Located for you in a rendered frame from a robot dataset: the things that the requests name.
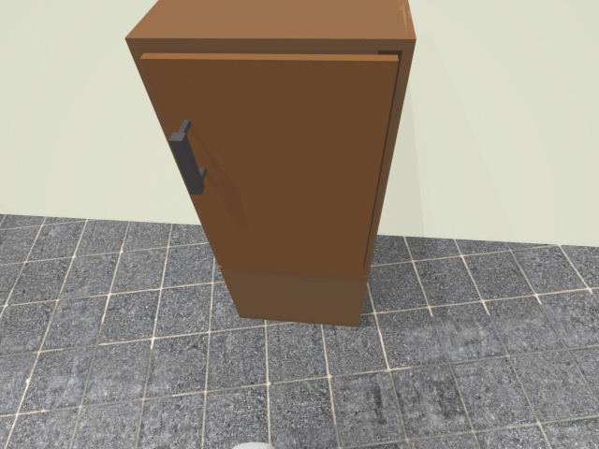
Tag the handle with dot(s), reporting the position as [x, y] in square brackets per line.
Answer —
[186, 160]

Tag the cupboard door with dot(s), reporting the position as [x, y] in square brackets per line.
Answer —
[292, 144]

